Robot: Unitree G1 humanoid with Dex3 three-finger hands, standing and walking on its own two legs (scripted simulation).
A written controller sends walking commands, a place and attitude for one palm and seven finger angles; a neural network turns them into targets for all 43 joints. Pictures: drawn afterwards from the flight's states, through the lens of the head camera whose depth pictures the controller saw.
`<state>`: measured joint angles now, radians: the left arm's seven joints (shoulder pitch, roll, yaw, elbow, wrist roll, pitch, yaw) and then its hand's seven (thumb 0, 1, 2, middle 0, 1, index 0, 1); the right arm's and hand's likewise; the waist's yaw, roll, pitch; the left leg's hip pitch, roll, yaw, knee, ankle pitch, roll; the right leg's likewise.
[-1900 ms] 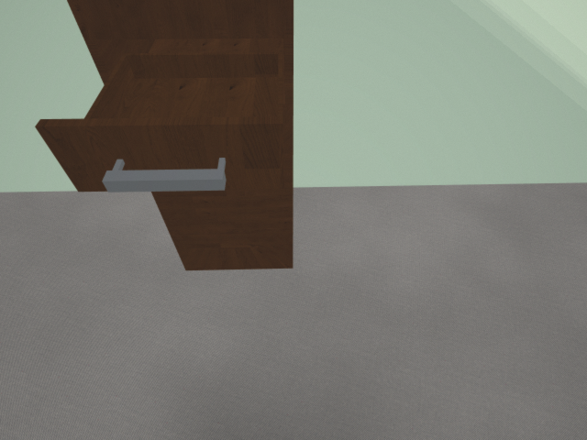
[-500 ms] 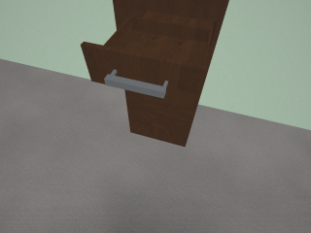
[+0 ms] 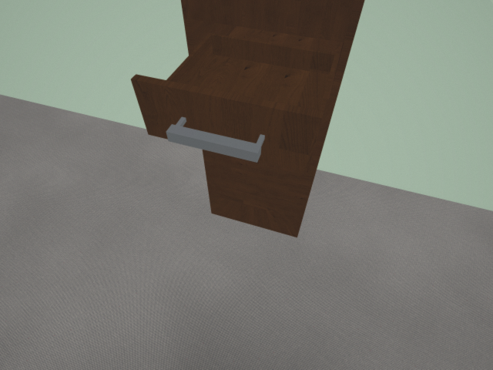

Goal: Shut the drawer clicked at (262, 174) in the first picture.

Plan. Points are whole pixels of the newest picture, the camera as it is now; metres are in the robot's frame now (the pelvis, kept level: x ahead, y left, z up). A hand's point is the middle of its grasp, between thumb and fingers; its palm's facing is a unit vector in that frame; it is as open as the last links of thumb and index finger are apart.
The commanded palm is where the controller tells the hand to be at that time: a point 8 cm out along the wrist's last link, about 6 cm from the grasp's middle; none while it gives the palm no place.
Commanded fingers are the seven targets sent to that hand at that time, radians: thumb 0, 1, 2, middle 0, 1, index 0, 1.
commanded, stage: look at it before walking up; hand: left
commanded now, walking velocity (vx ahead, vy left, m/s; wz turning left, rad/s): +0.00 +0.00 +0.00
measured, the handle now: (217, 136) +0.53 +0.10 +0.07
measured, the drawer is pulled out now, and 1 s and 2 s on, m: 0.30 0.30 0.30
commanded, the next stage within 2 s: turn to face it in 0.34 s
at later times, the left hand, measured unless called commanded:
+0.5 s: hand out of the picture +0.01 +0.18 -0.18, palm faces +0.03 -0.98 -0.20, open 7.4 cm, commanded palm none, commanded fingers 0.00 0.90 0.90 -0.20 -0.30 -0.20 -0.30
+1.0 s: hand out of the picture +0.04 +0.20 -0.17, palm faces -0.07 -0.96 -0.28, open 7.4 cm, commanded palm none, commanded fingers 0.00 0.90 0.90 -0.20 -0.30 -0.20 -0.30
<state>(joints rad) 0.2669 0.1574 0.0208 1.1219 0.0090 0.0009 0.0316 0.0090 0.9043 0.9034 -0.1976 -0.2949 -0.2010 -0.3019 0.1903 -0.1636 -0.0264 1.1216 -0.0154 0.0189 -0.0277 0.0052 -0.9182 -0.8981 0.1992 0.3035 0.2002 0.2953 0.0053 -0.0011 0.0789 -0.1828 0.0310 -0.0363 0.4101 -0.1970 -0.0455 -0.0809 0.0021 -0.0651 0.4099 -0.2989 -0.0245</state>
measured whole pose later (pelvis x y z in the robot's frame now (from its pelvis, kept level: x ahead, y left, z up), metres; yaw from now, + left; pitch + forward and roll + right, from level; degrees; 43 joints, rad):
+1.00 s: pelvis -0.03 -0.01 -0.01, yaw -7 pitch -1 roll +1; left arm 0.20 0.21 0.09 0.99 0.03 0.03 0.00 0.01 0.91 0.90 -0.20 -0.29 -0.20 -0.30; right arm 0.16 -0.20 -0.07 1.04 -0.02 0.05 -0.04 0.01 -0.90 -0.90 0.20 0.30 0.20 0.30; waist 0.02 0.01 0.12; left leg -0.35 0.07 0.03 0.76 -0.43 -0.04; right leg -0.25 0.03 -0.01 0.60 -0.34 -0.05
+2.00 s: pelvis +0.13 -0.06 +0.00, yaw -15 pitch +0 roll +0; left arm 0.24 0.16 0.06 1.10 0.02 0.01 0.01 0.01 0.91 0.90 -0.20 -0.29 -0.20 -0.30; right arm 0.28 -0.12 -0.03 1.07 -0.04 -0.05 -0.03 0.01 -0.92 -0.90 0.20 0.30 0.20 0.30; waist -0.01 -0.04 0.08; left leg -0.22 0.04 0.11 0.49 -0.27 0.01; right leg -0.33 -0.04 -0.06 0.90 -0.47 -0.01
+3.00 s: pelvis +0.13 -0.10 +0.00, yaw -14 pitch -2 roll +1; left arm 0.24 0.16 0.02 1.10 0.01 0.00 0.04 0.01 0.92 0.90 -0.20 -0.30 -0.20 -0.30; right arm 0.24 -0.17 -0.03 1.14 -0.02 0.03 -0.02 0.00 -0.91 -0.90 0.20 0.30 0.20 0.30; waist -0.01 0.00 0.06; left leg -0.18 0.06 0.07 0.40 -0.18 -0.04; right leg -0.10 0.01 -0.02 0.43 -0.30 -0.03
